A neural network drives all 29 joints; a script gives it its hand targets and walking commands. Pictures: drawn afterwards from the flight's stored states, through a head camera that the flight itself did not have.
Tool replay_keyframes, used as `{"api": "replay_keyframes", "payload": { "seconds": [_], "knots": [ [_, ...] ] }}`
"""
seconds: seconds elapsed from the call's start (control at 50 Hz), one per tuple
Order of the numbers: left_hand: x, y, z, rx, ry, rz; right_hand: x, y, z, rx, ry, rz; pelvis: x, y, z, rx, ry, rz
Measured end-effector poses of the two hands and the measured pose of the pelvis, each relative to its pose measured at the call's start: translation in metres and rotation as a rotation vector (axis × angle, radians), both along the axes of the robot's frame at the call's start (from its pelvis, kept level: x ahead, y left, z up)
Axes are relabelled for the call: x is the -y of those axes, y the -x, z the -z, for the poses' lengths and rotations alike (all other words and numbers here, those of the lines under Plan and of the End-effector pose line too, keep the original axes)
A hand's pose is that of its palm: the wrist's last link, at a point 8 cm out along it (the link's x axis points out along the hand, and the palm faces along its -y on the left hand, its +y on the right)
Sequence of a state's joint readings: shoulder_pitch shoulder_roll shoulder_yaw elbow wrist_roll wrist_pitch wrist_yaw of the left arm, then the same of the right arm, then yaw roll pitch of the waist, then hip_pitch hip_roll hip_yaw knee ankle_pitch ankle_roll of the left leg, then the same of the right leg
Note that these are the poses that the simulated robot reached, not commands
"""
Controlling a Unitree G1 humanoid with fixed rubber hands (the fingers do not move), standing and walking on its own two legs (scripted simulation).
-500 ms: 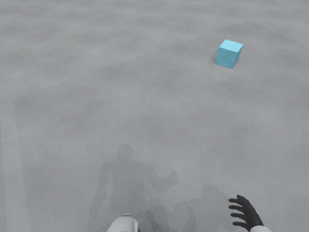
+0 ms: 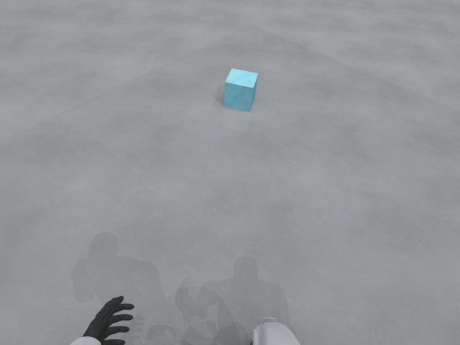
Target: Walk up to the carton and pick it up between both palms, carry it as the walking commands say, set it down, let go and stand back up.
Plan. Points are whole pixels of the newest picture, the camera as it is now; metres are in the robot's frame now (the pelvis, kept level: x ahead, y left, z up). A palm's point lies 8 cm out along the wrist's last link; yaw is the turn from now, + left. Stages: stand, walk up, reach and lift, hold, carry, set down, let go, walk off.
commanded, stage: walk up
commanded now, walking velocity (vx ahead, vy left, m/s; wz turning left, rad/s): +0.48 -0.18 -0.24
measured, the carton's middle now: (240, 90) +1.81 -0.24 -0.68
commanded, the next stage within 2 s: none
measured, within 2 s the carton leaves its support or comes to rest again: neither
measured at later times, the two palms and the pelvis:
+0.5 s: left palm out of the picture +0.15 +0.16 -0.10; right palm (349, 241) +0.36 -0.32 -0.13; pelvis +0.24 -0.09 +0.01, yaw -4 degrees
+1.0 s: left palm (149, 163) +0.61 +0.18 -0.14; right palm (334, 219) +0.41 -0.30 -0.12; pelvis +0.50 -0.05 +0.00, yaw -5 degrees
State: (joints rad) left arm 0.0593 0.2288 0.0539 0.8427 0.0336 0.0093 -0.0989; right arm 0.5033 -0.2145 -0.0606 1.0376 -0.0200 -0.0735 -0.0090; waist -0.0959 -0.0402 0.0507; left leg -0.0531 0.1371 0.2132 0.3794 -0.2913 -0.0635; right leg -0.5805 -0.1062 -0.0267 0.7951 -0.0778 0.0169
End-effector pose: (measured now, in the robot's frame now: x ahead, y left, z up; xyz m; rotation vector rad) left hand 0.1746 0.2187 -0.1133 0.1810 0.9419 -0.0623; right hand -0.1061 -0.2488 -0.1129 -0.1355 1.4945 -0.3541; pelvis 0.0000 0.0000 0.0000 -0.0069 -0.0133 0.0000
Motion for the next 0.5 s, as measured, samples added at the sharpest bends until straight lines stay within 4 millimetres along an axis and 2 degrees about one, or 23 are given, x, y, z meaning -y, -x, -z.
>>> {"api": "replay_keyframes", "payload": {
  "seconds": [0.06,0.12,0.16,0.2,0.26,0.34,0.42,0.5],
  "knots": [
    [0.034,-0.043,0.002,0.006,0.009,0.049,0.009,-0.029,0.013,0.012,-0.031,0.031,0.019,-0.033,0.006,-0.01,-0.012,0.014],
    [0.06,-0.081,0.009,0.016,-0.029,0.059,0.029,-0.069,0.035,0.025,-0.068,0.034,0.044,-0.069,0.019,-0.025,-0.021,0.021],
    [0.067,-0.09,0.014,0.009,-0.062,0.026,0.045,-0.107,0.047,0.045,-0.091,0.002,0.058,-0.086,0.024,-0.019,-0.011,0.024],
    [0.065,-0.08,0.014,-0.038,-0.099,-0.025,0.061,-0.157,0.047,0.108,-0.093,-0.041,0.068,-0.102,0.02,-0.013,-0.023,0.028],
    [0.054,-0.045,0.006,-0.155,-0.159,-0.11,0.082,-0.241,0.041,0.219,-0.085,-0.116,0.077,-0.126,0.008,-0.016,-0.038,0.042],
    [0.045,-0.002,-0.011,-0.303,-0.212,-0.213,0.095,-0.336,0.03,0.335,-0.095,-0.178,0.084,-0.16,-0.004,-0.008,-0.053,0.06],
    [0.048,0.026,-0.019,-0.43,-0.226,-0.281,0.09,-0.405,0.022,0.398,-0.126,-0.206,0.088,-0.197,-0.009,0.003,-0.055,0.067],
    [0.061,0.026,-0.017,-0.511,-0.195,-0.314,0.074,-0.465,0.018,0.441,-0.161,-0.229,0.086,-0.236,-0.008,0.004,-0.05,0.077]
  ]
}}
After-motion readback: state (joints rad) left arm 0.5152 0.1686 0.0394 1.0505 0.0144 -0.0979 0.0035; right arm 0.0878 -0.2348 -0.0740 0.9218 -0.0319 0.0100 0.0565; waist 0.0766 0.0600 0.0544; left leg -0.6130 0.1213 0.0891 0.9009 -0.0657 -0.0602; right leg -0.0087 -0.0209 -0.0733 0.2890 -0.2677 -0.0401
